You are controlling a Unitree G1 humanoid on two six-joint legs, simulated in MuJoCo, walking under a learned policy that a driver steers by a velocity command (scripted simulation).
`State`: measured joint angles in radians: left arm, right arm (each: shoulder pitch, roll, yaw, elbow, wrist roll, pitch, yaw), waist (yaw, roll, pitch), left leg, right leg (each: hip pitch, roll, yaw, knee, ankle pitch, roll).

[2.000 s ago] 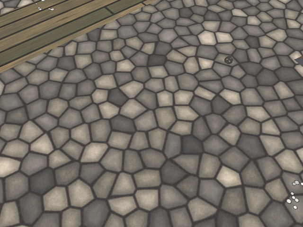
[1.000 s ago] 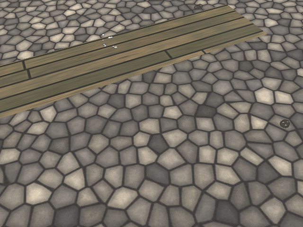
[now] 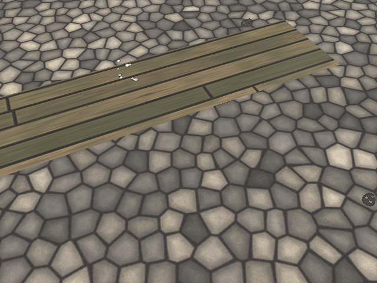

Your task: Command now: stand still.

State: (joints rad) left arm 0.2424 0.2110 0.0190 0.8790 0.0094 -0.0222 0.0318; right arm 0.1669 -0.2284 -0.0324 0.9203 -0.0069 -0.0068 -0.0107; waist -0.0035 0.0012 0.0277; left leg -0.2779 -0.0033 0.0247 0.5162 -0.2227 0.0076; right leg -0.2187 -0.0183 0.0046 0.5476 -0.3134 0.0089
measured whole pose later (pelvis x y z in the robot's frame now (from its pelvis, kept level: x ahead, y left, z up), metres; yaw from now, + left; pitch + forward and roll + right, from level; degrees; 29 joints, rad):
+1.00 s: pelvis +0.08 +0.03 +0.00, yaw +0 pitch +0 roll +0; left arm 0.36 0.24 0.05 1.05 -0.04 -0.07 0.02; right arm 0.29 -0.21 -0.05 1.11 0.02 -0.10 0.01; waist -0.02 -0.03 -0.01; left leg -0.22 -0.02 0.06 0.56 -0.35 0.06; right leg -0.29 -0.01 0.04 0.92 -0.46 -0.03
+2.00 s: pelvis +0.63 +0.03 -0.01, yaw +0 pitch +2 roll -1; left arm 0.36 0.26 0.04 1.03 -0.02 -0.08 0.00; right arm 0.05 -0.24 -0.05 0.87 0.01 -0.11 0.03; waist 0.04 -0.01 0.03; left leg -0.48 0.01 0.05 0.57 -0.14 0.06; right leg -0.17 0.00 0.03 0.92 -0.47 -0.02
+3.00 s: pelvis +1.21 -0.06 -0.01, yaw -23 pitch +3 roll +0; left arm 0.37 0.28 0.08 0.85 -0.01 -0.05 0.01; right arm 0.03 -0.26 -0.04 0.77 -0.01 -0.13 0.03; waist 0.07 0.00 0.00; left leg -0.48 -0.01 0.01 0.48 -0.05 0.05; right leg -0.04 0.07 0.15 0.50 -0.47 -0.06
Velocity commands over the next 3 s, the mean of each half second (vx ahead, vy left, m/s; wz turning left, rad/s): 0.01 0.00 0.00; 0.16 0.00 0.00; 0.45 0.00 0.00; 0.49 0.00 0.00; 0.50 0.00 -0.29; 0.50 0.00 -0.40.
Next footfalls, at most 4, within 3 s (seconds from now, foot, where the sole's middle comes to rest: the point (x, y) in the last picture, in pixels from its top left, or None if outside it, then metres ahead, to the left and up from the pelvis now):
1.38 right None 0.46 -0.11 -0.77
1.94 left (165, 218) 0.76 0.13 -0.77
2.50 right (224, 159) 1.06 -0.12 -0.77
2.98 left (199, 107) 1.40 -0.02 -0.77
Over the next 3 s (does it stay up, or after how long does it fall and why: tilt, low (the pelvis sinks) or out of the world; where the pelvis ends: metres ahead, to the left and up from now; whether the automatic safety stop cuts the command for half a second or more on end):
stays up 1.21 -0.06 -0.01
